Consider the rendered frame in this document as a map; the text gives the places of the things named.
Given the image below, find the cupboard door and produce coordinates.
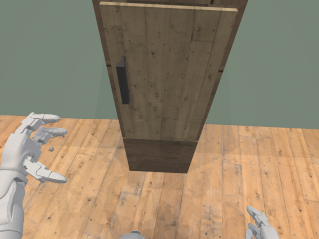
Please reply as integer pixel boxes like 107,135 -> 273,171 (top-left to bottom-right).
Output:
99,1 -> 238,142

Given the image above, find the robot right hand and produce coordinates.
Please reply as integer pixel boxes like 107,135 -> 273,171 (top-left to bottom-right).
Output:
243,205 -> 280,239

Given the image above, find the robot left hand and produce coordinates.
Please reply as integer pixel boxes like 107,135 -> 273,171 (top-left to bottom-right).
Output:
0,112 -> 68,183

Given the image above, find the handle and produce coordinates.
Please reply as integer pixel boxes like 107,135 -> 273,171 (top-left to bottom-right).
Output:
116,55 -> 130,105

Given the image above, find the left robot shin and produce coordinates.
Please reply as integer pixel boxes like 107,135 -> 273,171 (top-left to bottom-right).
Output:
131,230 -> 141,235

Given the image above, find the left robot forearm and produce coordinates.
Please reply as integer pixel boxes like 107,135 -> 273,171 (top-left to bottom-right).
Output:
0,169 -> 28,239

